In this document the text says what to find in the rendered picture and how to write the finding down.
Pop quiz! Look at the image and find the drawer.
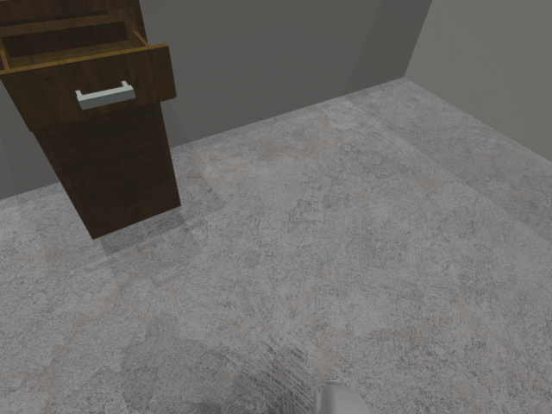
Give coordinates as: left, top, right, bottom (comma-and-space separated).
0, 20, 177, 133

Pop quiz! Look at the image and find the cabinet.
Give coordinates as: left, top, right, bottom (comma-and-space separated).
0, 0, 181, 240

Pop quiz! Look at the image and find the right robot thigh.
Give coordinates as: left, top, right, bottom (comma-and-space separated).
313, 385, 372, 414

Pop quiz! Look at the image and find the handle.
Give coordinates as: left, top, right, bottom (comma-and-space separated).
75, 81, 136, 110

